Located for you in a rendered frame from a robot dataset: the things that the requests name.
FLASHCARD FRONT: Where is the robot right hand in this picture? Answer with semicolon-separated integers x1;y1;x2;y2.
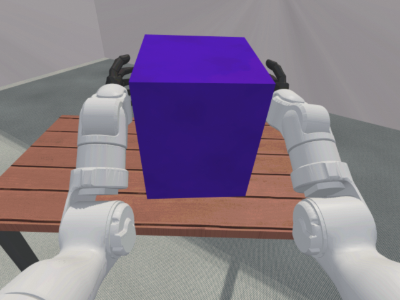
266;59;289;91

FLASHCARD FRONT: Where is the table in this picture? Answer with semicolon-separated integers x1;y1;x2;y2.
0;115;307;272

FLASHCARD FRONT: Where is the robot left upper arm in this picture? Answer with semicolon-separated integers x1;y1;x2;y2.
0;201;136;300

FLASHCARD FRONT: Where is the robot left forearm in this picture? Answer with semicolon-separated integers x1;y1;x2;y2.
58;84;133;247

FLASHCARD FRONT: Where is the robot right upper arm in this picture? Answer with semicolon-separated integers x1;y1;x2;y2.
292;195;400;300

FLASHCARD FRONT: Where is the robot left hand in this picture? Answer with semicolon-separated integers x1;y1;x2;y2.
105;54;134;106

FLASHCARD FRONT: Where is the robot right forearm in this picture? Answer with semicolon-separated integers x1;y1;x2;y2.
266;89;377;240

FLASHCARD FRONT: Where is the carton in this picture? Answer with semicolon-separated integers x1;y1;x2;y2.
129;34;276;199

